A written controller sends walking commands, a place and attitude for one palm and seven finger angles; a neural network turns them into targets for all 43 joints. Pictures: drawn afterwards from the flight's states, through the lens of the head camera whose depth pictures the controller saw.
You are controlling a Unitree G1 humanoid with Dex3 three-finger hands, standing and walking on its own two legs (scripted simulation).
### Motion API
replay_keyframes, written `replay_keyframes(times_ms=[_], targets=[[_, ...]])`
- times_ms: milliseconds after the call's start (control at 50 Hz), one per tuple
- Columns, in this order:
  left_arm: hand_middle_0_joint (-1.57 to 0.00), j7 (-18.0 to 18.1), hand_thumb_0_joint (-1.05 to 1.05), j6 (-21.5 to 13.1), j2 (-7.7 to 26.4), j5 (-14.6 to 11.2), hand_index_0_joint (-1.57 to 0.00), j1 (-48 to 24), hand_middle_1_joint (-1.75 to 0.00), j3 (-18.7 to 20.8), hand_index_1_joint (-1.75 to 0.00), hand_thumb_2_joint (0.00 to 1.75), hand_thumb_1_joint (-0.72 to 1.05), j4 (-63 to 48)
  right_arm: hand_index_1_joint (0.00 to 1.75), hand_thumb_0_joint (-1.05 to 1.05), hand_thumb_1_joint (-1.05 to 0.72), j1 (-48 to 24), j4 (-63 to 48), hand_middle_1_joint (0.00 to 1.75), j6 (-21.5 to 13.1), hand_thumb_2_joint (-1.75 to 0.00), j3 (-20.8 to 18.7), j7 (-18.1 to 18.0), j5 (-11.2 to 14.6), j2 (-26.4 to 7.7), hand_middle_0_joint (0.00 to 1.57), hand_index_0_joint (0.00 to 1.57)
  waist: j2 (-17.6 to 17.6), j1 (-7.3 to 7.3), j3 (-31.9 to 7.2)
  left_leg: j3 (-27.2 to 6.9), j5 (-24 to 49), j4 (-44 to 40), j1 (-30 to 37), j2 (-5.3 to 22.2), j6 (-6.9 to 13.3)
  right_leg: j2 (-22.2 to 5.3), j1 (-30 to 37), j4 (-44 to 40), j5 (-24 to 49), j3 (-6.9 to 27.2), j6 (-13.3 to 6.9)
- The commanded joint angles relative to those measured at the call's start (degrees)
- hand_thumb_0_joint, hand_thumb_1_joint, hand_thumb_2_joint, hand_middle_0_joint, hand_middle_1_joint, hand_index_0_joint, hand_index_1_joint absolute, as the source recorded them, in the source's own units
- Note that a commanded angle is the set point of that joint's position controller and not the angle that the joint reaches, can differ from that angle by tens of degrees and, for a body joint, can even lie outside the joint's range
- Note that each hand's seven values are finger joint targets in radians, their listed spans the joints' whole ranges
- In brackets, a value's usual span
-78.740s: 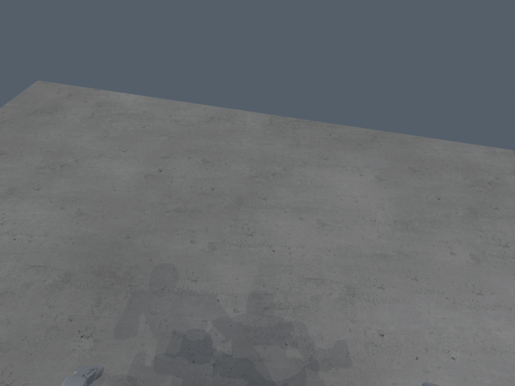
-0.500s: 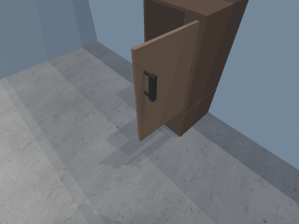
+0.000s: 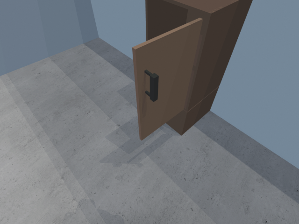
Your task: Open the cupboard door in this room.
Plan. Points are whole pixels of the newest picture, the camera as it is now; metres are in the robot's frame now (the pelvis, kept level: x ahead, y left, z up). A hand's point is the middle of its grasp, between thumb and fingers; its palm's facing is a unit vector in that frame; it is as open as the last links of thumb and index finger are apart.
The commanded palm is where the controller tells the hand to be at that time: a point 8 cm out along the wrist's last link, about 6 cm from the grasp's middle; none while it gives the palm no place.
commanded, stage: look to check the result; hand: left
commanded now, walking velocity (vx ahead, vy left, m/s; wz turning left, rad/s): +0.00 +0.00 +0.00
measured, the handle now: (150, 85) +0.63 +0.03 -0.02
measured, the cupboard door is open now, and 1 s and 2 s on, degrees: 88 88 88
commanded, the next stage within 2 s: stand and wait in 0.28 s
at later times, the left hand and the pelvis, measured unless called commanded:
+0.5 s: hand out of the picture +0.01 +0.16 -0.17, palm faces +0.03 -0.98 -0.19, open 7.3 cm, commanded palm none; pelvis +0.01 -0.01 +0.00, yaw +0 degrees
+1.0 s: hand out of the picture +0.01 +0.16 -0.17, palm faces +0.03 -0.98 -0.21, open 7.3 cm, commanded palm none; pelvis +0.02 -0.02 +0.00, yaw +0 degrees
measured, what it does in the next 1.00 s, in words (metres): stands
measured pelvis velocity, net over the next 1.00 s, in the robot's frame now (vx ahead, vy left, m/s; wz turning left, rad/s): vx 0.02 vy -0.02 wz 0.00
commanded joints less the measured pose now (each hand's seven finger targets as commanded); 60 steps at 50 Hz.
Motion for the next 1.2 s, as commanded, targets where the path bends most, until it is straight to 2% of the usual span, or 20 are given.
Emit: replay_keyframes(times_ms=[0,40,200,420,560,740,800,840,880,940,1060,1180], targets=[[-0.2,0.4,0.0,-0.7,5.9,0.2,-0.2,3.9,-0.3,1.0,-0.3,0.9,0.9,-0.7,0.3,0.0,-0.9,4.1,-0.8,0.3,-0.3,-0.9,-0.7,-0.6,0.0,-5.2,0.2,0.2,-1.0,-0.18,1.7,-6.0,7.9,-3.9,1.2,5.8,0.7,-5.9,-3.8,-5.4,6.6,6.2,-1.1],[-0.2,0.4,0.0,-0.7,6.1,0.3,-0.2,4.1,-0.3,1.1,-0.3,0.9,0.9,-0.8,0.3,0.0,-0.9,3.9,-0.9,0.3,-0.3,-0.9,-0.7,-0.6,0.0,-5.6,0.2,0.2,-1.8,-0.02,1.5,-6.0,8.1,-3.8,1.5,5.9,0.7,-5.8,-3.8,-5.4,6.6,6.0,-1.0],[-0.2,0.3,0.0,-0.8,6.5,0.2,-0.2,3.5,-0.3,1.1,-0.3,0.9,0.9,-1.0,0.3,0.0,-0.9,3.6,-0.8,0.3,-0.5,-0.9,-0.6,-0.7,0.0,-5.8,0.2,0.2,-1.2,-0.07,0.5,-6.1,10.2,-3.6,1.8,5.9,0.7,-6.0,-2.3,-5.3,9.0,6.0,-1.0],[-0.2,0.3,0.0,-0.9,7.0,0.2,-0.2,2.8,-0.3,1.2,-0.3,0.9,0.9,-1.1,0.3,0.0,-0.9,3.0,-0.6,0.3,-0.5,-0.9,-0.7,-0.7,-0.1,-6.2,0.2,0.2,-1.3,-0.06,1.1,-5.9,10.6,-3.7,2.1,5.9,0.6,-6.1,-2.0,-5.7,10.2,5.9,-1.1],[-0.2,0.4,0.0,-1.1,7.6,0.2,-0.2,2.7,-0.3,1.4,-0.3,0.9,0.9,-1.3,0.3,0.0,-0.9,3.0,-0.7,0.3,-0.7,-0.9,-0.8,-0.8,0.0,-6.8,0.2,0.2,-1.1,-0.08,-0.5,-5.6,12.9,-3.3,3.1,6.2,0.6,-6.3,-0.7,-5.4,13.7,5.9,-1.1],[-0.2,0.4,0.0,-1.1,7.8,0.2,-0.2,2.9,-0.3,1.4,-0.3,0.9,0.9,-1.2,0.3,0.0,-0.9,2.4,-0.8,0.3,-0.5,-0.9,-0.8,-0.8,0.1,-7.0,0.2,0.2,-1.9,0.22,1.2,-5.7,11.4,-3.3,2.9,6.0,0.5,-6.2,-1.5,-6.2,12.8,5.9,-0.9],[-0.2,0.4,0.0,-1.1,7.9,0.2,-0.2,2.6,-0.3,1.3,-0.3,0.9,0.9,-1.3,0.3,0.0,-0.9,2.5,-0.7,0.3,-0.5,-0.9,-0.8,-0.8,0.0,-7.1,0.2,0.2,-1.2,-0.05,0.2,-5.6,11.8,-3.2,3.2,6.0,0.4,-6.4,-0.6,-5.8,14.2,5.9,-1.0],[-0.2,0.4,0.0,-1.1,8.4,0.2,-0.2,2.7,-0.3,1.4,-0.3,0.9,0.9,-1.4,0.3,0.0,-0.9,2.2,-0.8,0.3,-0.5,-0.9,-0.9,-0.8,0.1,-7.3,0.2,0.2,-2.1,0.14,0.5,-5.5,11.6,-3.0,3.1,6.0,0.4,-6.3,-0.8,-6.0,14.4,5.8,-0.9],[-0.2,0.4,0.0,-1.1,8.3,0.2,-0.2,2.4,-0.3,1.4,-0.3,0.9,0.9,-1.4,0.3,0.0,-0.9,2.2,-0.6,0.3,-0.5,-0.9,-0.9,-0.7,0.0,-7.2,0.2,0.2,-1.1,-0.06,0.0,-5.3,11.7,-3.1,3.1,6.0,0.3,-6.5,-0.3,-5.8,14.8,5.9,-0.9],[-0.2,0.4,0.0,-1.2,8.7,0.2,-0.2,2.5,-0.3,1.5,-0.3,0.9,0.9,-1.6,0.3,0.0,-0.9,2.1,-0.9,0.3,-0.5,-0.9,-1.0,-0.8,0.1,-7.6,0.2,0.2,-2.1,0.02,-0.7,-5.5,12.4,-2.7,3.6,6.1,0.4,-6.3,0.0,-5.8,16.1,5.9,-0.9],[-0.2,0.4,0.0,-1.1,8.6,0.2,-0.2,2.3,-0.3,1.4,-0.3,0.9,0.9,-1.5,0.3,0.0,-0.9,1.9,-0.8,0.3,-0.3,-0.9,-1.0,-0.8,0.0,-7.5,0.2,0.2,-1.5,-0.1,0.8,-5.1,11.8,-2.8,3.3,6.1,0.2,-6.5,-0.7,-6.1,16.5,5.9,-0.7],[-0.2,0.4,0.0,-1.1,8.4,0.1,-0.2,2.3,-0.3,1.4,-0.3,0.9,0.9,-1.4,0.3,0.0,-0.9,1.8,-0.8,0.3,-0.4,-0.9,-0.9,-0.9,0.0,-7.5,0.2,0.2,-1.4,0.0,0.4,-5.2,12.3,-2.9,3.6,6.1,0.3,-6.5,-0.3,-6.1,16.5,5.9,-0.7]])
